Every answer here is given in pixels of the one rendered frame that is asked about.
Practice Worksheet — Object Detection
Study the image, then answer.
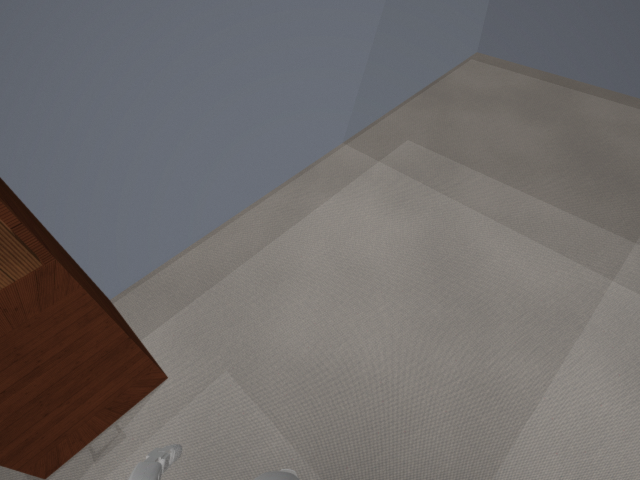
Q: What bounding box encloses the cabinet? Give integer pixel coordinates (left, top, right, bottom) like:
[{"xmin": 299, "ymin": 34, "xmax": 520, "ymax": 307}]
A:
[{"xmin": 0, "ymin": 178, "xmax": 168, "ymax": 479}]

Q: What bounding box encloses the robot left shin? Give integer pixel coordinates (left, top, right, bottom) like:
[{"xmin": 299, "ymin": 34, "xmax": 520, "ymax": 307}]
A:
[{"xmin": 280, "ymin": 469, "xmax": 298, "ymax": 478}]

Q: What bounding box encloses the drawer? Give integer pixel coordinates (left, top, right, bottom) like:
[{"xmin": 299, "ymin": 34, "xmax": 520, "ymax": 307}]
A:
[{"xmin": 0, "ymin": 219, "xmax": 42, "ymax": 290}]

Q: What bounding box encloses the robot left hand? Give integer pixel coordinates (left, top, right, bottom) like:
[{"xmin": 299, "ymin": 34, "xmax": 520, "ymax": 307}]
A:
[{"xmin": 128, "ymin": 444, "xmax": 182, "ymax": 480}]

